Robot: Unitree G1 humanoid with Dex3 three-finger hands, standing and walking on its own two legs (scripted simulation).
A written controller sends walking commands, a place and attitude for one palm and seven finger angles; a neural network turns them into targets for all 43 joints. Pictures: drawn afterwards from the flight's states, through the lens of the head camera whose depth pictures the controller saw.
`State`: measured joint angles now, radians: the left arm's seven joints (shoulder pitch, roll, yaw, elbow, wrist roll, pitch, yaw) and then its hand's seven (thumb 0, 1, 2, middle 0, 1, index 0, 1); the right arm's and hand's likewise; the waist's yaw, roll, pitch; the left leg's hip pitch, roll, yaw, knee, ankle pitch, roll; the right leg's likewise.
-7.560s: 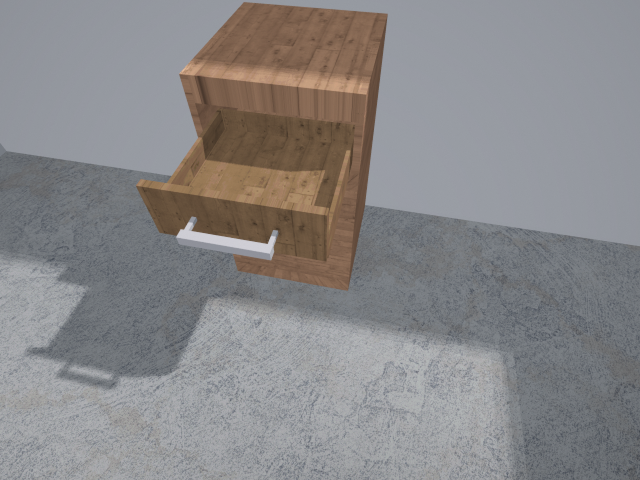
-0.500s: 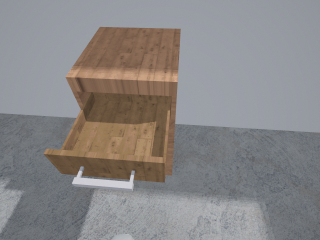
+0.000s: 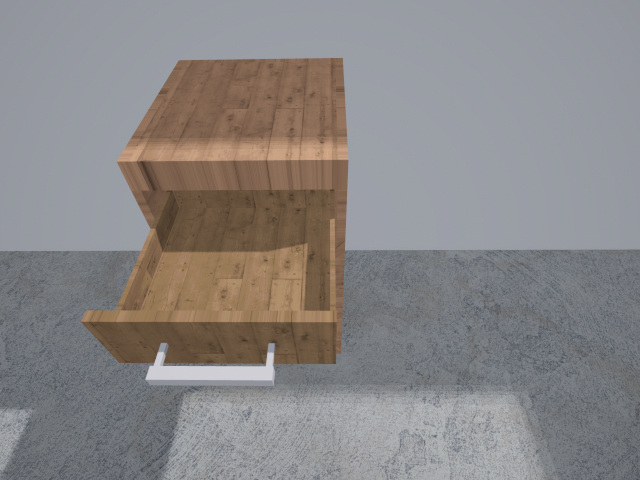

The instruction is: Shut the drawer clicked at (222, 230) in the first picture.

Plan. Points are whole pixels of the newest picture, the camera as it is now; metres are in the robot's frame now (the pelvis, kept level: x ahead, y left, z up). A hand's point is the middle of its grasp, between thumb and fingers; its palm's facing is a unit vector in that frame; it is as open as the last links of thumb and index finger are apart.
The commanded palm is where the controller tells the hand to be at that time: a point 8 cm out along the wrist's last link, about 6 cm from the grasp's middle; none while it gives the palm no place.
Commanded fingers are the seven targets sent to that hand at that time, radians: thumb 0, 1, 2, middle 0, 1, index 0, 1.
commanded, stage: come to a stop and stand still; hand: left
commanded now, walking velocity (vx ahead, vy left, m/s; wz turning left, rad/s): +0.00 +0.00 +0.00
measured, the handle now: (214, 362) +0.31 +0.19 -0.11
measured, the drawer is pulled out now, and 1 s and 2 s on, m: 0.30 0.30 0.30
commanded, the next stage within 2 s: look again from close up in 0.58 s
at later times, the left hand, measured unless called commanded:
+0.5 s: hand out of the picture -0.04 +0.11 -0.16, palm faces +0.07 -0.98 -0.17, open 7.4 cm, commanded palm none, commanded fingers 0.00 0.90 0.90 -0.20 -0.30 -0.20 -0.30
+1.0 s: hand out of the picture +0.00 +0.18 -0.16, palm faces +0.06 -0.97 -0.22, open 7.4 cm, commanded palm none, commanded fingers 0.00 0.90 0.90 -0.20 -0.30 -0.20 -0.30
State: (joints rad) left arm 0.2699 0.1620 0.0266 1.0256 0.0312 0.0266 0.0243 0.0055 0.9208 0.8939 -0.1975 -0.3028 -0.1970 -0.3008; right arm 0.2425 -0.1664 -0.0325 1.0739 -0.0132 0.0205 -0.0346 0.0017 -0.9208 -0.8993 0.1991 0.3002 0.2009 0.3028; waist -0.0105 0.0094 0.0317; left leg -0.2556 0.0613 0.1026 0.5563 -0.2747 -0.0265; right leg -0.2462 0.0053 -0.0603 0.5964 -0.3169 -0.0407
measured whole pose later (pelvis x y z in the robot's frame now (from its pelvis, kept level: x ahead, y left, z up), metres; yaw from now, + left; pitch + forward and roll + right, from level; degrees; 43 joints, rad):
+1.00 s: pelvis -0.02 +0.00 +0.01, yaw +1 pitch -1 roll +0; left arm 0.31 0.14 0.02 1.06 0.02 -0.01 0.04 0.01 0.91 0.89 -0.20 -0.30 -0.20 -0.30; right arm 0.43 -0.13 0.00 1.08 -0.03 0.00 -0.03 0.00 -0.91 -0.90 0.19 0.30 0.19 0.30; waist -0.03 0.03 -0.05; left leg -0.23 -0.02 0.08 0.51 -0.28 0.06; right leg -0.24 0.03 -0.10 0.49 -0.25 -0.06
